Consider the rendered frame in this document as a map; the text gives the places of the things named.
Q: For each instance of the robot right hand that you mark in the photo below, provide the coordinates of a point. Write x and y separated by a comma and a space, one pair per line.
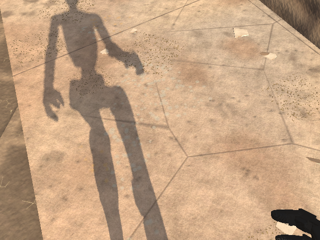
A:
302, 219

